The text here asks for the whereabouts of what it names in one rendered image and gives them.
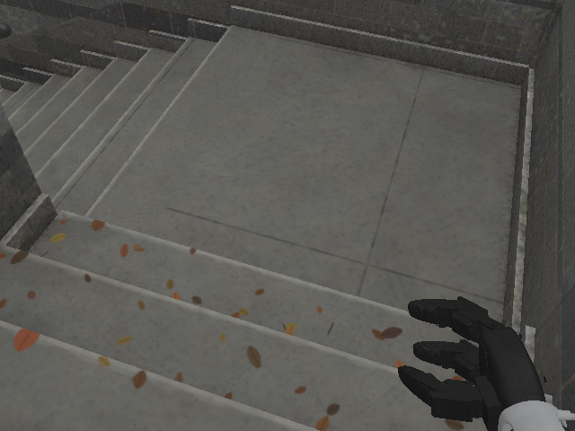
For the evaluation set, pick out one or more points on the stairs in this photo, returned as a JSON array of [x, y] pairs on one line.
[[76, 133], [107, 329]]

